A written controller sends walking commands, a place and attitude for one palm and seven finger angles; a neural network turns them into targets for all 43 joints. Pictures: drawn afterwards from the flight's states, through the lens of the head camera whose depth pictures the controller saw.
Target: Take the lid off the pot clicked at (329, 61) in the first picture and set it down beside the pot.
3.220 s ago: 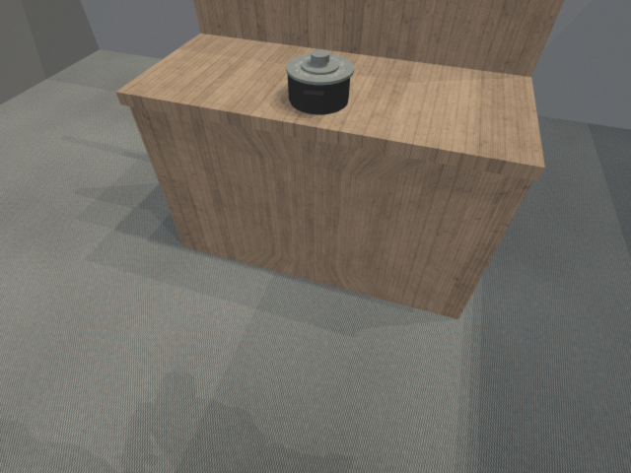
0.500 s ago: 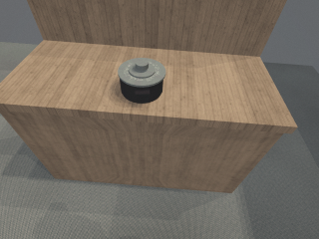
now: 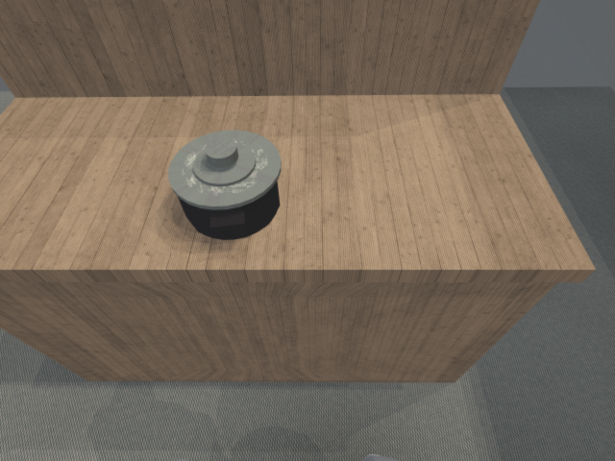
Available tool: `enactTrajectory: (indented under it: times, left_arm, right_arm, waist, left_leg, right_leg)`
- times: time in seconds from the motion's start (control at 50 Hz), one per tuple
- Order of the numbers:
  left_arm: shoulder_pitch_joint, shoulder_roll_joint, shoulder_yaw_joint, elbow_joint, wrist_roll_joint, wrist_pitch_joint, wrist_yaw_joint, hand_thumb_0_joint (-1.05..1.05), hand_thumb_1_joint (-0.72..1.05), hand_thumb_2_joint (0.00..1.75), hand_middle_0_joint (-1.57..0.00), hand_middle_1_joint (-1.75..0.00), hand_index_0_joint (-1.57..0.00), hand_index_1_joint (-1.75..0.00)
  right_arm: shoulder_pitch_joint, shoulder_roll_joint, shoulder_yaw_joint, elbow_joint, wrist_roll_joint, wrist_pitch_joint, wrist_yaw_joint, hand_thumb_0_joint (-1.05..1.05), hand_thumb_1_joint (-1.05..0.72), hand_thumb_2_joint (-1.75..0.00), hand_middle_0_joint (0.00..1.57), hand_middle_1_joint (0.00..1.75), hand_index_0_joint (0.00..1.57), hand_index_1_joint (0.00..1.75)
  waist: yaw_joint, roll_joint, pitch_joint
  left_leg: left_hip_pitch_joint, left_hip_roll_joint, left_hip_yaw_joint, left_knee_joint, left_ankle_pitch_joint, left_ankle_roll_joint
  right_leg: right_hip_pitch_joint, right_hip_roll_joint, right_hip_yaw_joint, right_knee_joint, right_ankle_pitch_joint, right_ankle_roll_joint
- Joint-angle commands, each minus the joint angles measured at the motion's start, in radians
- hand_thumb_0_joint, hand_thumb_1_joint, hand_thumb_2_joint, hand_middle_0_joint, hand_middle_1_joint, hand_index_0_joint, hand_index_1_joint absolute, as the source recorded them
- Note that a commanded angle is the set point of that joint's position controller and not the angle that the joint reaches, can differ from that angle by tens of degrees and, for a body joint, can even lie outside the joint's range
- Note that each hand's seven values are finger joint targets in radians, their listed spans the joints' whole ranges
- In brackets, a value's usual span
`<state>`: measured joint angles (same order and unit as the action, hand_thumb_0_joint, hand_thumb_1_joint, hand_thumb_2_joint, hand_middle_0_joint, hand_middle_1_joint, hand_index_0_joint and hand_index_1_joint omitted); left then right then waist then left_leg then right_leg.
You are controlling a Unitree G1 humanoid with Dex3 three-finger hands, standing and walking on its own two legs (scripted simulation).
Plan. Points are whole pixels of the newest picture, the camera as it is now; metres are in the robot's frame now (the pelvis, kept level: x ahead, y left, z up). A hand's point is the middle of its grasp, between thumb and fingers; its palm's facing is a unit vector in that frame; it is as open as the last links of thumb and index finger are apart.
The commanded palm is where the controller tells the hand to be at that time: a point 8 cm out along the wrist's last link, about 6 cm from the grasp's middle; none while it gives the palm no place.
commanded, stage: come to a stop and stand still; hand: left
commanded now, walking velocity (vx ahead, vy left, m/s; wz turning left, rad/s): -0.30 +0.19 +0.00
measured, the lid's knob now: (222, 152) +0.54 +0.15 +0.09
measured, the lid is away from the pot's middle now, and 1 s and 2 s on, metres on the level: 0.00 0.00 0.00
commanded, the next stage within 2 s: look again from close up in 1.44 s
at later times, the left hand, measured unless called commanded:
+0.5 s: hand out of the picture +0.06 +0.24 -0.18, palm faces +0.10 -0.98 -0.20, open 7.4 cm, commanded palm none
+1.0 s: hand out of the picture -0.01 +0.20 -0.15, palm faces +0.03 -0.98 -0.20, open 7.4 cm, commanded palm none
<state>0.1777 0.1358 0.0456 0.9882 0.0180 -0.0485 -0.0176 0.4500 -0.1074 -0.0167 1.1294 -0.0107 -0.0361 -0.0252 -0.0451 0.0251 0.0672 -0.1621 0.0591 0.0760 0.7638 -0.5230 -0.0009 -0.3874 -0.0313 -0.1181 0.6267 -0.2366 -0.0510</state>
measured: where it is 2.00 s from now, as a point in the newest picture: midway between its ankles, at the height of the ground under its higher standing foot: outside the picture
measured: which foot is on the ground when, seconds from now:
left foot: up 0.00-0.38, down 0.40-1.00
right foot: down 0.00-0.40, up 0.42-0.84, down 0.86-1.00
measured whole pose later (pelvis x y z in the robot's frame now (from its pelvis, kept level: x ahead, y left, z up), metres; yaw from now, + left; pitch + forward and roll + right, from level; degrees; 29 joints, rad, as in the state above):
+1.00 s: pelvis +0.02 +0.02 +0.02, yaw -1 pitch +0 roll +0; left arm 0.37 0.14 0.01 1.13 0.01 0.00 0.02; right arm 0.36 -0.18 -0.04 1.16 -0.02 0.04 -0.02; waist -0.01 0.02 -0.04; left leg -0.29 0.01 0.03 0.53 -0.25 0.00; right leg -0.06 0.02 -0.01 0.38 -0.32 -0.03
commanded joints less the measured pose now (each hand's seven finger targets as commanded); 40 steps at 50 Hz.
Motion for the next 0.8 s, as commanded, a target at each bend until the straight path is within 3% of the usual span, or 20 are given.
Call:
enactTrajectory:
  times: [0.0, 0.04, 0.08, 0.16, 0.24, 0.3, 0.34, 0.36, 0.38, 0.4, 0.42, 0.44, 0.46, 0.5, 0.54, 0.56, 0.62, 0.66, 0.74, 0.78]
  left_arm:
    - [0.211, 0.159, 0.047, 0.019, -0.008, -0.004, 0.042, 0.0, 0.9, 0.9, -0.2, -0.3, -0.2, -0.3]
    - [0.113, 0.08, 0.023, -0.01, 0.0, -0.005, 0.053, 0.0, 0.9, 0.9, -0.2, -0.3, -0.2, -0.3]
    - [0.1, 0.101, 0.022, -0.018, 0.007, 0.001, 0.063, 0.0, 0.9, 0.9, -0.2, -0.3, -0.2, -0.3]
    - [0.14, 0.166, 0.034, -0.008, 0.004, 0.019, 0.067, 0.0, 0.9, 0.9, -0.2, -0.3, -0.2, -0.3]
    - [0.134, 0.201, 0.051, -0.019, 0.012, 0.033, 0.07, 0.0, 0.9, 0.9, -0.2, -0.3, -0.2, -0.3]
    - [0.101, 0.21, 0.051, -0.031, 0.013, 0.043, 0.066, 0.0, 0.9, 0.9, -0.2, -0.3, -0.2, -0.3]
    - [0.087, 0.199, 0.045, -0.031, 0.003, 0.052, 0.064, 0.0, 0.9, 0.9, -0.2, -0.3, -0.2, -0.3]
    - [0.108, 0.171, 0.037, -0.031, 0.0, 0.057, 0.064, 0.0, 0.9, 0.9, -0.2, -0.3, -0.2, -0.3]
    - [0.152, 0.11, 0.027, -0.04, -0.01, 0.067, 0.068, 0.0, 0.9, 0.9, -0.2, -0.3, -0.2, -0.3]
    - [0.146, 0.122, 0.023, -0.032, -0.009, 0.074, 0.075, 0.0, 0.9, 0.9, -0.2, -0.3, -0.2, -0.3]
    - [0.148, 0.12, 0.025, -0.02, -0.005, 0.08, 0.075, 0.0, 0.9, 0.9, -0.2, -0.3, -0.2, -0.3]
    - [0.168, 0.123, 0.031, -0.003, -0.001, 0.087, 0.071, 0.0, 0.9, 0.9, -0.2, -0.3, -0.2, -0.3]
    - [0.181, 0.142, 0.029, 0.008, 0.001, 0.087, 0.066, 0.0, 0.9, 0.9, -0.2, -0.3, -0.2, -0.3]
    - [0.186, 0.144, 0.03, 0.028, 0.002, 0.087, 0.057, 0.0, 0.9, 0.9, -0.2, -0.3, -0.2, -0.3]
    - [0.185, 0.149, 0.03, 0.031, 0.002, 0.091, 0.05, 0.0, 0.9, 0.9, -0.2, -0.3, -0.2, -0.3]
    - [0.179, 0.147, 0.025, 0.033, 0.002, 0.089, 0.046, 0.0, 0.9, 0.9, -0.2, -0.3, -0.2, -0.3]
    - [0.16, 0.138, 0.023, 0.033, 0.005, 0.099, 0.042, 0.0, 0.9, 0.9, -0.2, -0.3, -0.2, -0.3]
    - [0.154, 0.128, 0.016, 0.035, 0.006, 0.099, 0.04, 0.0, 0.9, 0.9, -0.2, -0.3, -0.2, -0.3]
    - [0.206, 0.102, 0.007, 0.066, 0.002, 0.098, 0.041, 0.0, 0.9, 0.9, -0.2, -0.3, -0.2, -0.3]
    - [0.277, 0.092, 0.003, 0.096, 0.001, 0.087, 0.042, 0.0, 0.9, 0.9, -0.2, -0.3, -0.2, -0.3]
  right_arm:
    - [-0.046, -0.074, -0.029, -0.086, -0.004, -0.01, -0.008, 0.0, -0.9, -0.9, 0.2, 0.3, 0.2, 0.3]
    - [-0.019, -0.049, -0.023, -0.065, -0.004, 0.014, -0.013, 0.0, -0.9, -0.9, 0.2, 0.3, 0.2, 0.3]
    - [-0.02, -0.021, -0.018, -0.058, 0.003, 0.036, -0.013, 0.0, -0.9, -0.9, 0.2, 0.3, 0.2, 0.3]
    - [-0.111, -0.062, -0.036, -0.106, 0.004, 0.063, -0.005, 0.0, -0.9, -0.9, 0.2, 0.3, 0.2, 0.3]
    - [-0.205, -0.106, -0.054, -0.165, 0.002, 0.069, -0.001, 0.0, -0.9, -0.9, 0.2, 0.3, 0.2, 0.3]
    - [-0.206, -0.106, -0.058, -0.173, 0.006, 0.062, 0.001, 0.0, -0.9, -0.9, 0.2, 0.3, 0.2, 0.3]
    - [-0.156, -0.114, -0.057, -0.156, 0.005, 0.05, 0.002, 0.0, -0.9, -0.9, 0.2, 0.3, 0.2, 0.3]
    - [-0.142, -0.157, -0.061, -0.153, 0.002, 0.037, 0.002, 0.0, -0.9, -0.9, 0.2, 0.3, 0.2, 0.3]
    - [-0.158, -0.235, -0.068, -0.178, -0.006, 0.031, -0.001, 0.0, -0.9, -0.9, 0.2, 0.3, 0.2, 0.3]
    - [-0.181, -0.248, -0.061, -0.188, -0.013, 0.04, -0.006, 0.0, -0.9, -0.9, 0.2, 0.3, 0.2, 0.3]
    - [-0.228, -0.221, -0.051, -0.19, -0.016, 0.037, -0.015, 0.0, -0.9, -0.9, 0.2, 0.3, 0.2, 0.3]
    - [-0.275, -0.198, -0.042, -0.196, -0.014, 0.032, -0.024, 0.0, -0.9, -0.9, 0.2, 0.3, 0.2, 0.3]
    - [-0.303, -0.192, -0.034, -0.206, -0.013, 0.031, -0.025, 0.0, -0.9, -0.9, 0.2, 0.3, 0.2, 0.3]
    - [-0.313, -0.185, -0.029, -0.196, -0.01, 0.033, -0.027, 0.0, -0.9, -0.9, 0.2, 0.3, 0.2, 0.3]
    - [-0.274, -0.195, -0.034, -0.179, -0.005, 0.036, -0.03, 0.0, -0.9, -0.9, 0.2, 0.3, 0.2, 0.3]
    - [-0.257, -0.191, -0.033, -0.169, -0.004, 0.033, -0.029, 0.0, -0.9, -0.9, 0.2, 0.3, 0.2, 0.3]
    - [-0.201, -0.198, -0.046, -0.134, -0.007, 0.042, -0.028, 0.0, -0.9, -0.9, 0.2, 0.3, 0.2, 0.3]
    - [-0.175, -0.204, -0.05, -0.119, -0.007, 0.043, -0.025, 0.0, -0.9, -0.9, 0.2, 0.3, 0.2, 0.3]
    - [-0.164, -0.222, -0.062, -0.1, -0.015, 0.049, -0.017, 0.0, -0.9, -0.9, 0.2, 0.3, 0.2, 0.3]
    - [-0.175, -0.214, -0.061, -0.093, -0.012, 0.049, -0.014, 0.0, -0.9, -0.9, 0.2, 0.3, 0.2, 0.3]
  waist:
    - [0.089, -0.18, -0.03]
    - [0.029, -0.106, -0.029]
    - [0.019, -0.075, -0.063]
    - [0.06, -0.128, -0.107]
    - [0.069, -0.181, -0.091]
    - [0.049, -0.186, -0.092]
    - [0.021, -0.165, -0.112]
    - [0.025, -0.065, -0.145]
    - [0.041, 0.205, -0.127]
    - [0.03, 0.199, -0.122]
    - [0.045, 0.159, -0.093]
    - [0.07, 0.209, -0.068]
    - [0.078, 0.168, -0.064]
    - [0.077, 0.116, -0.073]
    - [0.055, 0.106, -0.098]
    - [0.049, 0.082, -0.104]
    - [0.02, 0.121, -0.089]
    - [0.011, 0.099, -0.068]
    - [0.023, 0.111, -0.059]
    - [0.054, 0.085, -0.056]
  left_leg:
    - [-0.416, 0.03, -0.069, 0.447, 0.024, 0.016]
    - [-0.295, 0.052, -0.081, 0.32, 0.086, -0.013]
    - [-0.212, 0.026, -0.055, 0.191, 0.094, -0.03]
    - [-0.244, -0.015, -0.039, 0.109, 0.121, -0.051]
    - [-0.277, -0.032, -0.059, 0.075, 0.096, -0.055]
    - [-0.167, -0.047, -0.043, -0.068, 0.183, -0.05]
    - [-0.008, -0.04, -0.041, -0.301, 0.42, -0.039]
    - [0.088, 0.056, -0.115, -0.336, 0.64, -0.014]
    - [0.071, 0.264, -0.355, -0.4, 0.952, 0.08]
    - [-0.046, 0.315, -0.386, -0.438, 0.979, 0.175]
    - [-0.12, 0.289, -0.34, -0.475, 0.816, 0.185]
    - [-0.135, 0.249, -0.323, -0.496, 0.704, 0.164]
    - [-0.119, 0.24, -0.323, -0.482, 0.658, 0.168]
    - [-0.089, 0.2, -0.261, -0.501, 0.548, 0.15]
    - [-0.018, 0.184, -0.251, -0.517, 0.464, 0.135]
    - [0.009, 0.192, -0.261, -0.519, 0.451, 0.141]
    - [0.037, 0.19, -0.289, -0.56, 0.313, 0.13]
    - [0.029, 0.202, -0.322, -0.575, 0.258, 0.137]
    - [-0.051, 0.179, -0.317, -0.614, 0.086, 0.116]
    - [-0.121, 0.138, -0.271, -0.599, 0.028, 0.081]
  right_leg:
    - [0.253, -0.356, 0.467, -0.39, 0.197, -0.185]
    - [0.132, -0.288, 0.26, -0.351, 0.472, -0.153]
    - [0.089, -0.264, 0.175, -0.295, 0.667, -0.151]
    - [0.19, -0.277, 0.198, -0.253, 0.726, -0.165]
    - [0.237, -0.3, 0.227, -0.217, 0.777, -0.174]
    - [0.186, -0.264, 0.203, -0.183, 0.659, -0.136]
    - [0.139, -0.189, 0.164, -0.102, 0.464, -0.057]
    - [0.082, -0.117, 0.115, -0.024, 0.231, -0.001]
    - [-0.011, -0.004, 0.047, 0.093, -0.19, 0.07]
    - [0.049, 0.027, 0.106, 0.263, -0.386, 0.068]
    - [0.069, 0.018, 0.155, 0.352, -0.368, 0.062]
    - [0.036, 0.016, 0.185, 0.386, -0.307, 0.066]
    - [0.011, 0.019, 0.197, 0.405, -0.276, 0.067]
    - [0.004, 0.02, 0.198, 0.402, -0.205, 0.079]
    - [-0.016, 0.028, 0.184, 0.375, -0.184, 0.088]
    - [-0.019, 0.02, 0.179, 0.335, -0.2, 0.087]
    - [-0.001, 0.019, 0.153, 0.228, -0.225, 0.085]
    - [0.021, 0.015, 0.145, 0.154, -0.245, 0.076]
    - [0.13, 0.031, 0.115, 0.0, -0.221, 0.051]
    - [0.262, 0.039, 0.083, -0.192, -0.109, 0.04]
